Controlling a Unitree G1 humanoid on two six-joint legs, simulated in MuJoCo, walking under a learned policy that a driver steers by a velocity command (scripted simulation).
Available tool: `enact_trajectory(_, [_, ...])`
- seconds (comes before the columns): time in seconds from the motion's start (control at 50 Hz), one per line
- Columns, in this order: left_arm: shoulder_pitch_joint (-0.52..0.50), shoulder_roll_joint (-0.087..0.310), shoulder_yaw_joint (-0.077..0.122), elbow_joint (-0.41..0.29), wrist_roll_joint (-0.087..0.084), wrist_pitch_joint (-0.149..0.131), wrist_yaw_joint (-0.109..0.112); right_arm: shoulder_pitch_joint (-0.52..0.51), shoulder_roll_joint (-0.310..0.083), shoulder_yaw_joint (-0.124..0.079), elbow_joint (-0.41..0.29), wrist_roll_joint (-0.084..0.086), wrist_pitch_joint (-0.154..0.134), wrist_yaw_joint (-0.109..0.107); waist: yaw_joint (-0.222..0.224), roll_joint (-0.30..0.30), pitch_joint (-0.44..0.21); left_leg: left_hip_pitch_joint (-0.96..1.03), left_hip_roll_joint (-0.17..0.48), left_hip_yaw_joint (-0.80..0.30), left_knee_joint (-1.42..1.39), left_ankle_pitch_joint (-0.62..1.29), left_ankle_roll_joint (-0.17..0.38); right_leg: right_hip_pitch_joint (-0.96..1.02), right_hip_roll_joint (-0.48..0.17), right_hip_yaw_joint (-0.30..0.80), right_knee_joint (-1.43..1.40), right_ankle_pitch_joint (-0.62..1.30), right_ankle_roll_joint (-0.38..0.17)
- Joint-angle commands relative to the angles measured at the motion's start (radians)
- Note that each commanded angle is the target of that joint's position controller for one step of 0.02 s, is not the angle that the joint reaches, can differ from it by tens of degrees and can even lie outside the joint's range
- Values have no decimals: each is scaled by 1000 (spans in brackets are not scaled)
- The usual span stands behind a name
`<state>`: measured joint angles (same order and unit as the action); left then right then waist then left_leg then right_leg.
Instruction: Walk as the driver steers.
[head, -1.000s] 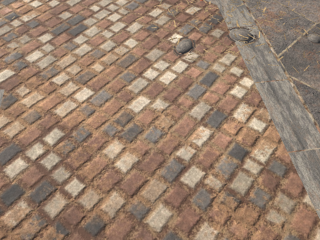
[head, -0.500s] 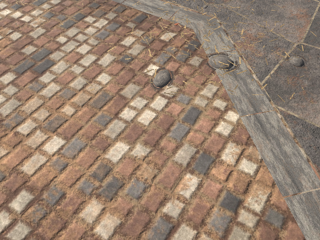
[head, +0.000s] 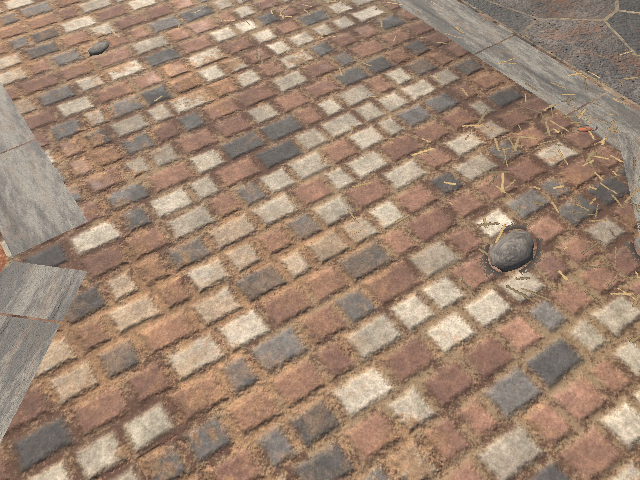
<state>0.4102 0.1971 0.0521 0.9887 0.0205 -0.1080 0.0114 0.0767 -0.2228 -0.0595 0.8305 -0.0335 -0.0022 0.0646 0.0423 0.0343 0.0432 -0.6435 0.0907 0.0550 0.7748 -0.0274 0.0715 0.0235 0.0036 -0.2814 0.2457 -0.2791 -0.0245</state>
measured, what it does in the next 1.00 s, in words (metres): walks ahead: left foot, then right foot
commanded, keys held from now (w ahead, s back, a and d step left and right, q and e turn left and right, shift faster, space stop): w+q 0.42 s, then q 0.08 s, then no key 0.08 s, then e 0.42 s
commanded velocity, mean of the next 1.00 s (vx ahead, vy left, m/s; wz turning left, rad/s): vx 0.32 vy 0.00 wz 0.28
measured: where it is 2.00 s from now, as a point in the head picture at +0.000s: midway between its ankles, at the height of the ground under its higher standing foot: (331, 421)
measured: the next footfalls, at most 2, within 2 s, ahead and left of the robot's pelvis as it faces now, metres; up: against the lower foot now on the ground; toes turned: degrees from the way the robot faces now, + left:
left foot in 0.14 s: +0.22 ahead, +0.10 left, +0.00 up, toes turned +11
right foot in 0.66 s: +0.55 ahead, +0.05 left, +0.00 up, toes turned +21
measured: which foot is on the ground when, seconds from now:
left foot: up 0.00-0.12, down 0.14-0.68, up 0.70-1.00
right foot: down 0.00-0.16, up 0.18-0.64, down 0.66-1.00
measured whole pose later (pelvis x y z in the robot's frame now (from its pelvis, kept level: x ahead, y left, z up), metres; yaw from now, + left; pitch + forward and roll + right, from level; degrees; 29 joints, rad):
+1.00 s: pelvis +0.41 +0.07 +0.00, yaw +14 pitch +0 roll +1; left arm 0.26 0.26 0.06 0.84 0.01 0.02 -0.01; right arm 0.17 -0.26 -0.03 0.81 -0.03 0.04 -0.02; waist 0.04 0.01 0.07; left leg -0.44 -0.02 -0.08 0.89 -0.42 -0.02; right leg -0.35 0.11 0.08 0.39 -0.04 -0.09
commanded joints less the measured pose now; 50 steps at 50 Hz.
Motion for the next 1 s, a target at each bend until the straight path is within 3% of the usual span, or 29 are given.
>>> enact_trajectory(0.02, [22,151,29,-42,1,-3,10,-112,-32,4,-94,-5,-11,10,-3,-106,61,17,-20,56,-96,-35,26,4,-291,68,-71,466,-103])
enact_trajectory(0.08, [29,185,37,-35,4,20,17,-78,-54,-6,-97,-11,-10,2,-28,-135,23,120,-95,108,-146,-183,76,83,-299,16,88,835,-87])
enact_trajectory(0.12, [20,214,44,-41,2,43,16,103,-88,-28,-49,-12,-21,-12,-103,-132,-87,328,-175,121,-210,-237,123,71,-293,-6,386,963,-77])
enact_trajectory(0.14, [5,211,42,-59,0,49,11,272,-136,-51,4,-22,-30,-26,-178,-72,-183,575,-158,46,-282,-222,162,-79,-272,-19,644,782,-44])
enact_trajectory(0.16, [23,106,19,-125,-14,45,-1,324,-254,-81,4,-30,-33,-42,-156,125,-285,887,137,-387,-318,-335,263,-474,-169,-10,989,113,10])
enact_trajectory(0.18, [-53,144,30,-187,-8,32,-15,327,-308,-90,-22,2,-21,-48,-149,138,-339,967,273,-824,-485,-261,350,-712,-4,186,1188,-287,46])
enact_trajectory(0.2, [-175,161,32,-213,-5,25,-19,310,-281,-83,-4,10,-12,-55,-156,11,-201,897,234,-648,-501,-179,311,-817,-69,280,1181,-177,34])
enact_trajectory(0.22, [-169,141,22,-212,-14,13,-20,259,-231,-70,-1,20,-15,-61,-114,-11,-102,758,202,-517,-505,-64,276,-789,-106,280,1095,-79,26])
enact_trajectory(0.24, [-143,137,23,-192,-7,13,-17,204,-188,-59,-9,23,-22,-63,-66,-49,-56,648,141,-423,-516,43,230,-717,-135,288,1004,-43,26])
enact_trajectory(0.26, [-120,138,24,-187,15,30,-16,169,-161,-49,-14,33,-30,-66,-29,-41,-44,571,93,-359,-526,116,210,-652,-146,294,956,-35,37])
enact_trajectory(0.3, [-96,130,23,-186,31,65,-24,171,-146,-40,-21,39,-51,-63,-6,-21,-70,521,51,-313,-536,198,208,-590,-144,290,912,-27,58])
enact_trajectory(0.36, [-178,119,19,-221,28,85,-30,236,-180,-46,-10,36,-63,-59,-24,-11,-44,495,25,-306,-569,167,201,-644,-135,277,815,55,80])
enact_trajectory(0.42, [-310,132,18,-269,24,88,-29,313,-182,-45,-1,34,-62,-59,-71,9,-5,545,26,-343,-586,126,186,-741,-125,283,689,151,89])
enact_trajectory(0.5, [-400,123,5,-309,14,79,-28,372,-194,-45,7,34,-53,-70,-96,24,-12,612,5,-306,-469,516,140,-719,-63,271,549,214,77])
enact_trajectory(0.56, [-436,120,-8,-324,5,68,-26,398,-176,-37,10,26,-41,-80,-119,50,-29,646,-9,-289,-406,607,104,-644,-14,249,434,250,45])
enact_trajectory(0.6, [-376,133,-8,-306,6,57,-22,373,-170,-32,5,17,-41,-88,-93,65,-41,645,-8,-292,-358,628,70,-523,8,252,339,246,10])
enact_trajectory(0.64, [-210,167,4,-245,12,40,-12,329,-184,-31,1,19,-54,-93,-19,65,-88,653,-8,-295,-229,716,36,-333,32,248,245,280,-35])
enact_trajectory(0.66, [-107,170,5,-212,17,22,-7,308,-185,-29,1,30,-62,-90,42,27,-127,628,-50,-262,-85,626,21,-191,-4,264,142,454,-55])
enact_trajectory(0.68, [-3,223,9,-199,24,10,0,337,-135,-14,-28,38,-69,-88,53,-100,-251,494,-123,-209,173,175,-4,36,-221,466,230,913,-105])
enact_trajectory(0.7, [-26,266,19,-190,8,23,-9,581,-70,-10,17,75,-52,-90,-65,-306,-395,315,-277,-170,439,-608,-44,215,-461,783,271,1350,-316])
enact_trajectory(0.72, [-77,215,13,-207,-32,43,-20,565,-144,-13,55,24,-35,-94,-66,-168,-366,282,-227,-201,478,-541,-40,110,-408,834,185,1105,-322])
enact_trajectory(0.74, [-180,160,1,-226,-39,52,-22,440,-155,-15,37,-1,-26,-88,-72,-105,-214,237,-183,-170,474,-477,-51,-19,-339,733,138,866,-292])
enact_trajectory(0.76, [-235,132,-9,-238,-31,62,-22,353,-154,-13,13,-13,-20,-84,-72,-69,-138,212,-155,-148,427,-441,-56,-106,-279,669,99,728,-252])
enact_trajectory(0.78, [-232,146,-6,-232,-29,67,-18,302,-152,-13,-5,-12,-9,-78,-70,-89,-97,209,-134,-136,390,-419,-63,-162,-236,616,69,696,-228])
enact_trajectory(0.8, [-218,166,1,-218,-27,73,-16,309,-139,-8,-8,-11,4,-73,-81,-116,-94,246,-128,-125,357,-398,-71,-212,-203,583,52,658,-208])
enact_trajectory(0.86, [-192,199,19,-210,-15,83,-20,305,-115,1,-11,1,24,-79,-88,-123,-131,275,-136,-101,287,-399,-88,-252,-163,563,41,531,-195])
enact_trajectory(0.94, [-174,216,38,-217,-7,114,-18,204,-119,3,-43,5,43,-92,-52,-159,-104,231,-129,-98,165,-397,-99,-300,-138,640,-30,32,-190])
enact_trajectory(1.0, [-167,224,50,-223,-3,134,-17,157,-120,6,-60,12,42,-97,-33,-171,-87,235,-132,-102,92,-385,-98,-318,-137,702,-55,-121,-178])
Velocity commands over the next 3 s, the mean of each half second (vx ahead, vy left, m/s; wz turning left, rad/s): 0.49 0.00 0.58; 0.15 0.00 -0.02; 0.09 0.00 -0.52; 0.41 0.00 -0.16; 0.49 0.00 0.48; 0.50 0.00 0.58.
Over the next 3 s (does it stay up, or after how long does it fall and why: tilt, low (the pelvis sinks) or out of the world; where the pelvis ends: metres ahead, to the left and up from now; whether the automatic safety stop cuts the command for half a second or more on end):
stays up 1.15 0.01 0.00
